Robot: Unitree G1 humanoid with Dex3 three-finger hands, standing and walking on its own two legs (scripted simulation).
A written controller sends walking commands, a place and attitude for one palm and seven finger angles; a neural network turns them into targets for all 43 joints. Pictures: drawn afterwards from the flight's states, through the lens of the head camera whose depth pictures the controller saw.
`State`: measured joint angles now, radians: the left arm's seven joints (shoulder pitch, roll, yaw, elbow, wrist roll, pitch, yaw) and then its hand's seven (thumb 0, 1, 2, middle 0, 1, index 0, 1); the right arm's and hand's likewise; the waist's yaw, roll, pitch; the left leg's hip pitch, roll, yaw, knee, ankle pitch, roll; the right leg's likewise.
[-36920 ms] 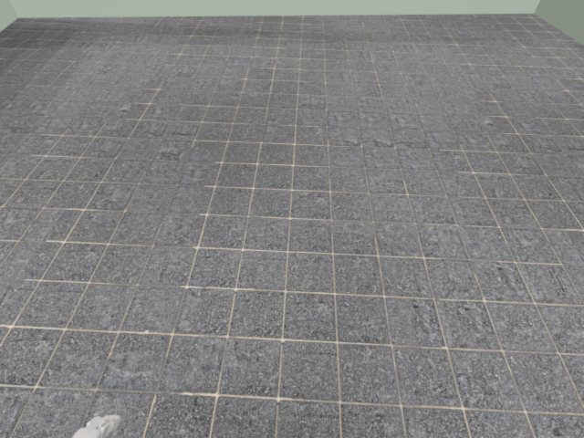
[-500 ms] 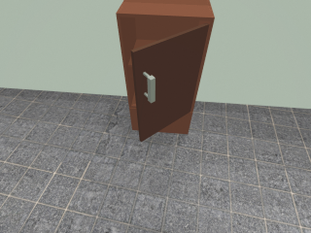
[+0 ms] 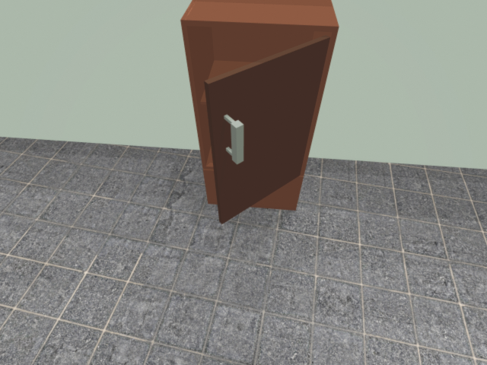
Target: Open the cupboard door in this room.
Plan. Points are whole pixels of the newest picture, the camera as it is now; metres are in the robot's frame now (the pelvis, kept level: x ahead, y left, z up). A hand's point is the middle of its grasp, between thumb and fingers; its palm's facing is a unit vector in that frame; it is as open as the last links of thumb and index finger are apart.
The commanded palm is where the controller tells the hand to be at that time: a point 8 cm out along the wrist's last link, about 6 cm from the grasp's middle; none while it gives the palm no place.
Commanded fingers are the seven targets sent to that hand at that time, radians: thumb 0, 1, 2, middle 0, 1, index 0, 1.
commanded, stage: look to check the result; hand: left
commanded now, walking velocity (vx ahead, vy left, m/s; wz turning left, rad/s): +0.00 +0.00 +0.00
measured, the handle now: (232, 139) +0.67 +0.07 -0.06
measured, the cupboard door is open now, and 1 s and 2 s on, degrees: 43 43 43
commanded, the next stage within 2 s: walk to a spot facing it in 0.10 s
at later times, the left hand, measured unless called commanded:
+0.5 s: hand out of the picture +0.05 +0.19 -0.18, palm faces -0.05 -0.97 -0.24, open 7.4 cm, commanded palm none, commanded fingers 0.00 0.90 0.90 -0.20 -0.30 -0.20 -0.30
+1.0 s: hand out of the picture +0.10 +0.13 -0.16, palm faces -0.27 -0.92 -0.27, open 7.4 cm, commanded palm none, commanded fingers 0.00 0.90 0.90 -0.20 -0.30 -0.20 -0.30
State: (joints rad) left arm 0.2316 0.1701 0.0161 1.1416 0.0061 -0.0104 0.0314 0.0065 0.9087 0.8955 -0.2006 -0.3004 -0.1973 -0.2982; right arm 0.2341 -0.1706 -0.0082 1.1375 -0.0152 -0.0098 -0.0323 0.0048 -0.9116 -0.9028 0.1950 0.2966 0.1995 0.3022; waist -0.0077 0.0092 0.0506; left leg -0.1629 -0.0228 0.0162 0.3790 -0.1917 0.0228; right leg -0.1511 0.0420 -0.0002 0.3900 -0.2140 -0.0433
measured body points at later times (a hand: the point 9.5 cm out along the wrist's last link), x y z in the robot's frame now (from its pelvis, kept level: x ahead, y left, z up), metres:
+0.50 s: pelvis +0.00 -0.01 -0.01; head +0.03 -0.02 +0.44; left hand +0.05 +0.24 -0.16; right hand +0.02 -0.25 -0.17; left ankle +0.01 +0.10 -0.74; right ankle +0.00 -0.09 -0.74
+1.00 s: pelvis +0.00 -0.05 +0.00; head +0.04 -0.08 +0.44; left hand +0.12 +0.18 -0.14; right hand +0.04 -0.33 -0.14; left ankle +0.05 +0.12 -0.67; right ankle -0.01 -0.11 -0.74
